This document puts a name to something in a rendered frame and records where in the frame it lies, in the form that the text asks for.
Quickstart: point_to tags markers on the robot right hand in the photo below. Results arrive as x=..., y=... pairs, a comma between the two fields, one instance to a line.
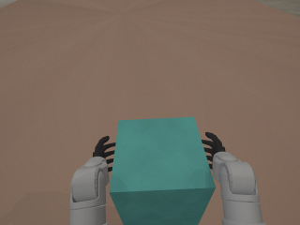
x=216, y=145

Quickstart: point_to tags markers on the robot left hand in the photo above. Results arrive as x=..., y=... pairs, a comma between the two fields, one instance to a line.
x=100, y=150

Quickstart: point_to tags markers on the carton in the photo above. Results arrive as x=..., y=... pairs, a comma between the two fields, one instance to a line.
x=160, y=172

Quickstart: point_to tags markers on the left robot forearm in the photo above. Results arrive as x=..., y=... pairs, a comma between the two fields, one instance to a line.
x=87, y=197

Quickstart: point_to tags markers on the right robot forearm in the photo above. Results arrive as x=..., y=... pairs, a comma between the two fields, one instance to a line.
x=238, y=189

